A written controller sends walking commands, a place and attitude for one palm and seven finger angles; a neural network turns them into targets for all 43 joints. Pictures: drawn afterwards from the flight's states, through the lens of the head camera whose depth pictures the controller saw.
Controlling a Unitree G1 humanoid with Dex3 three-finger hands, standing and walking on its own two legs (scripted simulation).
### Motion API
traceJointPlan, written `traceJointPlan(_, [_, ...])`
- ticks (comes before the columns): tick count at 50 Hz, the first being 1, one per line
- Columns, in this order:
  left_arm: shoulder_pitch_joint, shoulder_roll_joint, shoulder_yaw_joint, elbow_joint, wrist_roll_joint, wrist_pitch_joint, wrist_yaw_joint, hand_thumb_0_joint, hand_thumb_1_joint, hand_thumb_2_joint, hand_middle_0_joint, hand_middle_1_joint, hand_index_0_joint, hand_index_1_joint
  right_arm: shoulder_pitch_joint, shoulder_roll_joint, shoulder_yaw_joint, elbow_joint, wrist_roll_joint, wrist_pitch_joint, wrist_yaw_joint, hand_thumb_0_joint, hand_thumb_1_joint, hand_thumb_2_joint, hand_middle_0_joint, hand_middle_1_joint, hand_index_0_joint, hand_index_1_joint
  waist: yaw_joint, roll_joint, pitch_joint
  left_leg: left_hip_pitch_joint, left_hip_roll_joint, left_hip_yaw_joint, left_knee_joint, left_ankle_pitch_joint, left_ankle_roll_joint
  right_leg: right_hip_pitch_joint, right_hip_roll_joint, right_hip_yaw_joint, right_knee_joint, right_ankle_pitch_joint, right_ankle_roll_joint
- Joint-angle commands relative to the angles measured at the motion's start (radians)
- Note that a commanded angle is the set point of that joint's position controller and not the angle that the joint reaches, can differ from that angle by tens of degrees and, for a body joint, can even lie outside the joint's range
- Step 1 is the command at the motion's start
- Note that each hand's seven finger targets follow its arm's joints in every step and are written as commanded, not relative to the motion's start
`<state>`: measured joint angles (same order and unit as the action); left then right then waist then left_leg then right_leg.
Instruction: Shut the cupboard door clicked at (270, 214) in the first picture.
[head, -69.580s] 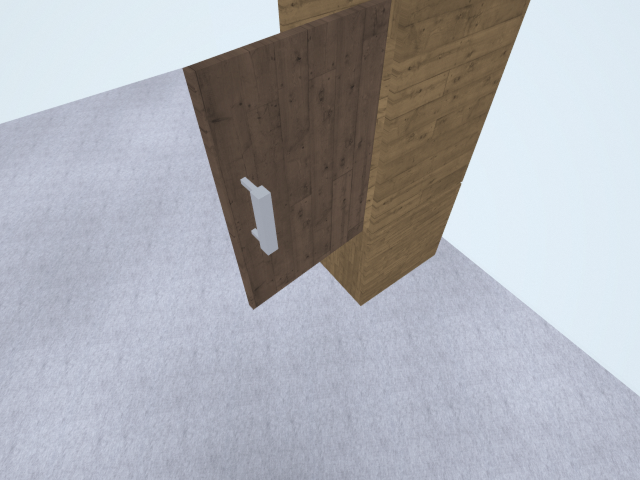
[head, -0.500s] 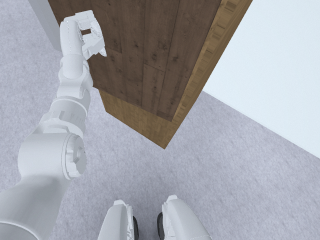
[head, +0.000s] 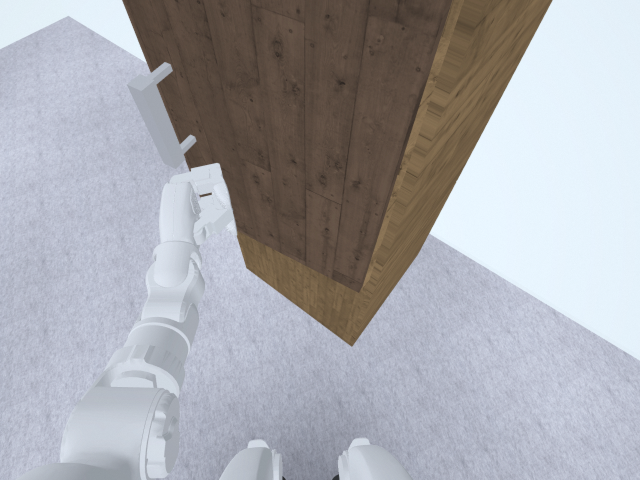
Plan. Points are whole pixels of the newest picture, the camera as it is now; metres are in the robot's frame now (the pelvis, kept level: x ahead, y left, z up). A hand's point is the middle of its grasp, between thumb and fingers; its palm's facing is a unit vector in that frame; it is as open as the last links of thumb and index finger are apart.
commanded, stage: pull the fist back off the door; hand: left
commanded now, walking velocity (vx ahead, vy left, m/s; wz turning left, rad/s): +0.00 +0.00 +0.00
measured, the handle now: (169, 117) +0.61 +0.20 +0.05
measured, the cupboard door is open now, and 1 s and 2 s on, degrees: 8 8 8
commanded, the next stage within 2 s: draw the hand back to the body in 0.14 s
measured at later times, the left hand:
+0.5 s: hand (196, 221) +0.40 +0.13 +0.09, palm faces +0.02 -1.00 -0.07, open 3.1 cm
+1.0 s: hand (56, 300) +0.28 +0.21 +0.16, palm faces +0.14 -0.96 -0.23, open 3.2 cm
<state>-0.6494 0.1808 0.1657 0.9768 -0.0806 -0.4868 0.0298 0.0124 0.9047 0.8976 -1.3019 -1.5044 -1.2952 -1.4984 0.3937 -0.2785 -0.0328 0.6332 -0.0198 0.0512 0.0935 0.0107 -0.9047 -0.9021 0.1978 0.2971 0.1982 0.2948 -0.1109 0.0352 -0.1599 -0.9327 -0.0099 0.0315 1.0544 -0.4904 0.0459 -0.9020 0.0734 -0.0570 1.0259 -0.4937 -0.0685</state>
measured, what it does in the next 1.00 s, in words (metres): rises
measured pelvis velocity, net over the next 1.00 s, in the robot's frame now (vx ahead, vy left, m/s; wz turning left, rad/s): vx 0.01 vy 0.02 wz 0.02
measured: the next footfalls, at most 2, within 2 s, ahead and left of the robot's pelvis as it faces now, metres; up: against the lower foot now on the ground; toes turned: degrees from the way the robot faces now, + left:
none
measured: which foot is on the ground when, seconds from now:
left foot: down 0.00-1.00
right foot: down 0.00-1.00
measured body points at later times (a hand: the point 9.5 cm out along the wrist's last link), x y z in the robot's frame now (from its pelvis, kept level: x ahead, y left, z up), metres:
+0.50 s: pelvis +0.00 +0.00 +0.02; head +0.06 -0.02 +0.46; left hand +0.39 +0.18 +0.09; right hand +0.07 -0.24 -0.11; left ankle +0.00 +0.09 -0.66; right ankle -0.01 -0.08 -0.66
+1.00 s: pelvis +0.01 +0.02 +0.06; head +0.00 +0.01 +0.51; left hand +0.27 +0.26 +0.17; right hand +0.21 -0.19 -0.01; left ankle +0.00 +0.09 -0.66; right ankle -0.01 -0.08 -0.66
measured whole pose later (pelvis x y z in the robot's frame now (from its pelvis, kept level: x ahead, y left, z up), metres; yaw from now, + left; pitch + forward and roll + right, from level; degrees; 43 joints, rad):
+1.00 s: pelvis +0.01 +0.02 +0.06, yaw +1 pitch +2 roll -1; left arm 0.12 0.28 0.05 0.00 -0.09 -0.08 0.04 0.01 0.90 0.90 -1.06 -1.24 -1.06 -1.23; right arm 0.17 -0.23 0.05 0.52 0.06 0.04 -0.07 0.02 -0.90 -0.90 0.20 0.30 0.20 0.29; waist 0.02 0.05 -0.06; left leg -0.30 -0.05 0.03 0.60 -0.33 0.07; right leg -0.26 0.04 -0.03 0.57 -0.33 -0.03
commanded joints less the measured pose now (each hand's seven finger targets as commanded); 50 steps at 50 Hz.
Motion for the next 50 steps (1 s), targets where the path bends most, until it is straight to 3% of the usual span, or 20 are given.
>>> traceJointPlan(1, [-0.494, 0.111, -0.026, -0.398, 0.000, -0.136, 0.028, 0.000, 0.900, 0.900, -1.300, -1.500, -1.300, -1.500, 0.075, -0.118, -0.053, -0.071, 0.006, -0.040, -0.026, 0.000, -0.900, -0.900, 0.200, 0.300, 0.200, 0.300, -0.037, 0.025, -0.463, 0.358, 0.001, -0.058, -0.053, 0.417, -0.006, 0.204, -0.030, 0.085, -0.106, 0.508, 0.056])
traceJointPlan(3, [-0.438, 0.097, -0.037, -0.380, 0.014, -0.147, 0.043, 0.000, 0.900, 0.900, -1.300, -1.500, -1.300, -1.500, 0.044, -0.110, -0.049, -0.062, 0.004, -0.047, -0.028, 0.000, -0.900, -0.900, 0.200, 0.300, 0.200, 0.300, -0.023, 0.053, -0.457, 0.369, 0.001, -0.060, -0.052, 0.417, -0.013, 0.184, -0.032, 0.080, -0.098, 0.496, 0.055])
traceJointPlan(6, [-0.457, 0.107, -0.044, -0.279, 0.046, -0.125, 0.059, 0.000, 0.900, 0.900, -1.300, -1.500, -1.300, -1.500, 0.030, -0.112, -0.043, -0.048, 0.003, -0.042, -0.034, 0.000, -0.900, -0.900, 0.200, 0.300, 0.200, 0.300, -0.047, -0.002, -0.379, 0.303, -0.001, -0.061, -0.050, 0.349, -0.008, 0.152, -0.036, 0.087, -0.104, 0.446, 0.064])
traceJointPlan(10, [-0.401, 0.137, 0.006, -0.146, 0.038, -0.060, 0.056, 0.000, 0.900, 0.900, -1.300, -1.500, -1.300, -1.500, -0.001, -0.108, -0.030, -0.068, 0.008, -0.029, -0.044, 0.000, -0.900, -0.900, 0.200, 0.300, 0.200, 0.300, -0.022, -0.072, -0.359, 0.194, -0.014, -0.043, -0.065, 0.277, -0.005, 0.237, -0.048, 0.114, -0.131, 0.423, 0.072])
traceJointPlan(12, [-0.429, 0.119, 0.001, -0.146, 0.013, -0.046, 0.041, 0.000, 0.900, 0.900, -1.300, -1.500, -1.300, -1.500, -0.011, -0.104, -0.025, -0.078, 0.012, -0.032, -0.048, 0.000, -0.900, -0.900, 0.200, 0.300, 0.200, 0.300, -0.025, -0.050, -0.390, 0.203, -0.016, -0.040, -0.061, 0.296, -0.006, 0.248, -0.050, 0.115, -0.126, 0.449, 0.072])
traceJointPlan(14, [-0.383, 0.156, 0.040, -0.194, -0.005, -0.049, 0.022, 0.000, 0.900, 0.900, -1.300, -1.500, -1.300, -1.500, -0.015, -0.107, -0.024, -0.100, 0.015, -0.033, -0.049, 0.000, -0.900, -0.900, 0.200, 0.300, 0.200, 0.300, 0.010, -0.053, -0.430, 0.215, -0.016, -0.037, -0.070, 0.318, -0.008, 0.299, -0.049, 0.117, -0.124, 0.476, 0.066])
traceJointPlan(16, [-0.322, 0.192, 0.065, -0.316, -0.023, -0.065, 0.006, 0.000, 0.900, 0.900, -1.300, -1.500, -1.300, -1.500, -0.022, -0.111, -0.024, -0.135, 0.018, -0.038, -0.051, 0.000, -0.900, -0.900, 0.200, 0.300, 0.200, 0.300, 0.047, -0.031, -0.526, 0.281, -0.016, -0.037, -0.090, 0.382, -0.009, 0.373, -0.044, 0.114, -0.117, 0.541, 0.060])
traceJointPlan(18, [-0.244, 0.175, 0.039, -0.431, -0.034, -0.067, -0.015, 0.000, 0.900, 0.900, -1.300, -1.500, -1.300, -1.500, -0.029, -0.103, -0.024, -0.151, 0.029, -0.042, -0.052, 0.000, -0.900, -0.900, 0.200, 0.300, 0.200, 0.300, 0.059, -0.028, -0.550, 0.349, -0.010, -0.033, -0.112, 0.433, -0.009, 0.409, -0.039, 0.104, -0.131, 0.594, 0.061])
traceJointPlan(19, [-0.192, 0.161, 0.020, -0.471, -0.037, -0.057, -0.027, 0.000, 0.900, 0.900, -1.300, -1.500, -1.300, -1.500, -0.036, -0.100, -0.024, -0.161, 0.036, -0.043, -0.053, 0.000, -0.900, -0.900, 0.200, 0.300, 0.200, 0.300, 0.062, -0.022, -0.519, 0.368, -0.008, -0.031, -0.126, 0.433, -0.008, 0.409, -0.036, 0.101, -0.149, 0.589, 0.062])
traceJointPlan(23, [-0.062, 0.150, -0.012, -0.537, -0.064, 0.026, -0.064, 0.000, 0.900, 0.900, -1.300, -1.500, -1.300, -1.500, -0.048, -0.104, -0.019, -0.177, 0.058, -0.038, -0.070, 0.000, -0.900, -0.900, 0.200, 0.300, 0.200, 0.300, 0.049, -0.125, -0.348, 0.340, -0.005, -0.028, -0.197, 0.342, 0.005, 0.442, -0.040, 0.107, -0.240, 0.512, 0.081])
traceJointPlan(28, [0.028, 0.150, -0.019, -0.664, -0.110, 0.097, -0.083, 0.000, 0.900, 0.900, -1.300, -1.500, -1.300, -1.500, -0.104, -0.099, -0.003, -0.194, 0.076, -0.056, -0.099, 0.000, -0.900, -0.900, 0.200, 0.300, 0.200, 0.300, 0.062, -0.089, -0.215, 0.405, -0.005, -0.034, -0.279, 0.264, 0.007, 0.437, -0.047, 0.099, -0.334, 0.348, 0.068])
traceJointPlan(30, [0.071, 0.179, 0.002, -0.728, -0.114, 0.102, -0.086, 0.000, 0.900, 0.900, -1.300, -1.500, -1.300, -1.500, -0.123, -0.095, 0.000, -0.199, 0.076, -0.068, -0.104, 0.000, -0.900, -0.900, 0.200, 0.300, 0.200, 0.300, 0.074, -0.077, -0.213, 0.431, -0.006, -0.034, -0.296, 0.266, 0.008, 0.464, -0.049, 0.105, -0.351, 0.344, 0.066])
traceJointPlan(31, [0.100, 0.202, 0.014, -0.775, -0.114, 0.100, -0.088, 0.000, 0.900, 0.900, -1.300, -1.500, -1.300, -1.500, -0.134, -0.098, 0.003, -0.205, 0.076, -0.073, -0.108, 0.000, -0.900, -0.900, 0.200, 0.300, 0.200, 0.300, 0.087, -0.028, -0.222, 0.450, -0.006, -0.034, -0.308, 0.278, 0.007, 0.480, -0.049, 0.103, -0.349, 0.354, 0.060])
traceJointPlan(35, [0.249, 0.190, -0.003, -0.911, -0.122, 0.120, -0.112, 0.000, 0.900, 0.900, -1.245, -1.440, -1.245, -1.440, -0.178, -0.087, 0.010, -0.228, 0.083, -0.100, -0.107, 0.000, -0.900, -0.900, 0.200, 0.300, 0.200, 0.300, 0.108, 0.034, -0.231, 0.541, 0.000, -0.045, -0.346, 0.356, 0.001, 0.506, -0.043, 0.068, -0.336, 0.424, 0.047])
traceJointPlan(38, [0.350, 0.188, -0.002, -0.953, -0.145, 0.179, -0.139, 0.000, 0.900, 0.900, -1.163, -1.350, -1.163, -1.350, -0.203, -0.090, 0.015, -0.244, 0.091, -0.111, -0.112, 0.000, -0.900, -0.900, 0.200, 0.300, 0.200, 0.300, 0.110, -0.001, -0.171, 0.555, 0.005, -0.053, -0.377, 0.349, 0.000, 0.518, -0.042, 0.054, -0.364, 0.410, 0.048])
traceJointPlan(39, [0.353, 0.239, -0.058, -1.033, -0.048, 0.211, -0.074, 0.000, 0.900, 0.900, -1.135, -1.320, -1.135, -1.320, -0.244, -0.070, 0.006, -0.253, 0.089, -0.080, -0.130, 0.000, -0.900, -0.900, 0.200, 0.300, 0.200, 0.300, 0.118, -0.042, -0.155, 0.584, 0.007, -0.060, -0.431, 0.332, -0.006, 0.562, -0.070, 0.109, -0.433, 0.390, 0.050])
traceJointPlan(41, [0.415, 0.198, -0.075, -1.073, -0.040, 0.266, -0.028, 0.000, 0.900, 0.900, -1.080, -1.260, -1.080, -1.260, -0.258, -0.066, 0.012, -0.268, 0.087, -0.067, -0.152, 0.000, -0.900, -0.900, 0.200, 0.300, 0.200, 0.300, 0.103, -0.080, -0.077, 0.593, 0.012, -0.059, -0.464, 0.303, -0.001, 0.569, -0.075, 0.104, -0.480, 0.362, 0.058])
traceJointPlan(42, [0.432, 0.199, -0.077, -1.091, -0.030, 0.284, -0.014, 0.000, 0.900, 0.900, -1.053, -1.230, -1.053, -1.230, -0.267, -0.067, 0.016, -0.262, 0.087, -0.063, -0.158, 0.000, -0.900, -0.900, 0.200, 0.300, 0.200, 0.300, 0.104, -0.042, -0.055, 0.621, 0.016, -0.064, -0.486, 0.310, -0.002, 0.577, -0.075, 0.095, -0.487, 0.358, 0.051])
traceJointPlan(46, [0.523, 0.255, -0.021, -1.189, -0.014, 0.340, 0.024, 0.000, 0.900, 0.900, -0.943, -1.110, -0.943, -1.110, -0.287, -0.064, 0.030, -0.254, 0.081, -0.056, -0.176, 0.000, -0.900, -0.900, 0.200, 0.300, 0.200, 0.300, 0.116, -0.031, -0.044, 0.720, 0.026, -0.077, -0.541, 0.391, -0.002, 0.646, -0.070, 0.074, -0.534, 0.412, 0.042])
traceJointPlan(50, [0.573, 0.260, 0.004, -1.293, -0.005, 0.375, 0.047, 0.000, 0.900, 0.900, -0.832, -0.990, -0.832, -0.990, -0.311, -0.050, 0.047, -0.253, 0.072, -0.062, -0.179, 0.000, -0.900, -0.900, 0.200, 0.300, 0.200, 0.300, 0.123, 0.029, -0.022, 0.796, 0.034, -0.091, -0.599, 0.433, -0.016, 0.694, -0.070, 0.058, -0.576, 0.418, 0.035])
